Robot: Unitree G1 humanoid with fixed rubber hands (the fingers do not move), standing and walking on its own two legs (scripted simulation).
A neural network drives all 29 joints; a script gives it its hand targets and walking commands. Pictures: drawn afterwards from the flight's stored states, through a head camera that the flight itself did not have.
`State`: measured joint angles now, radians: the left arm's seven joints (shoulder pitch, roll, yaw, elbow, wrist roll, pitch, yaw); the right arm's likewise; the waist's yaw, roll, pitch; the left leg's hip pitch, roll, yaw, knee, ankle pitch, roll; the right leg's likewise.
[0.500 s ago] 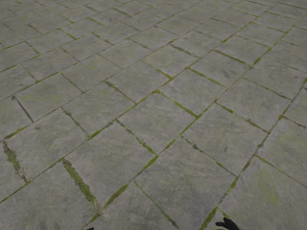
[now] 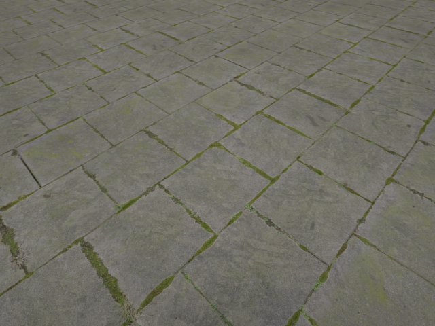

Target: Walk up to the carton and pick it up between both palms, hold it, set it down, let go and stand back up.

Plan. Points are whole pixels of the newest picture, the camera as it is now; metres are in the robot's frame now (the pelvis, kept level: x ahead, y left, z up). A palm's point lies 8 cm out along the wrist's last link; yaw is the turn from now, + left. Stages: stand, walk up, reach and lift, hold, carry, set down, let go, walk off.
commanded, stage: stand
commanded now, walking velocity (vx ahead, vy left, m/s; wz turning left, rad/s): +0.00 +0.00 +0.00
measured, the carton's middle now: out of the picture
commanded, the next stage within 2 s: none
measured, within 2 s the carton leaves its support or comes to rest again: neither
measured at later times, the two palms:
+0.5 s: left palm out of the picture +0.03 +0.21 -0.13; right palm out of the picture +0.01 -0.22 -0.14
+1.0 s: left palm out of the picture -0.01 +0.18 -0.13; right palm out of the picture -0.01 -0.21 -0.14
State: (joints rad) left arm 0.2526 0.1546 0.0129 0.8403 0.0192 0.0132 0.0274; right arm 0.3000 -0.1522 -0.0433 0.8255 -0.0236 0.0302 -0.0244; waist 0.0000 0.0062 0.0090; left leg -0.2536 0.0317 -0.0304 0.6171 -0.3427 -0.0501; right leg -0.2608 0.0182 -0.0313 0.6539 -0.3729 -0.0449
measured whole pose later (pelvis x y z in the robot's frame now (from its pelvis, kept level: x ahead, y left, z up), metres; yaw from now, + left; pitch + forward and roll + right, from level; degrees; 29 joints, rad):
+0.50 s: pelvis +0.01 -0.01 +0.01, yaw +0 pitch -2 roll +0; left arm 0.27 0.13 0.03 1.03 0.01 -0.01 0.04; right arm 0.30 -0.11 -0.05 1.06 -0.02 0.02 -0.05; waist 0.01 0.02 0.04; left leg -0.15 0.06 -0.04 0.49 -0.30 -0.07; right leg -0.16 0.05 -0.04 0.52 -0.32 -0.06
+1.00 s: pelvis +0.02 -0.02 +0.01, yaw +0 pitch -3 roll +0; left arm 0.31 0.09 0.01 1.14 0.01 -0.02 0.04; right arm 0.29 -0.08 -0.03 1.19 -0.01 0.03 -0.05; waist 0.01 0.02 0.06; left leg -0.11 0.09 -0.04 0.45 -0.29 -0.09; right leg -0.11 0.07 -0.04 0.46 -0.30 -0.08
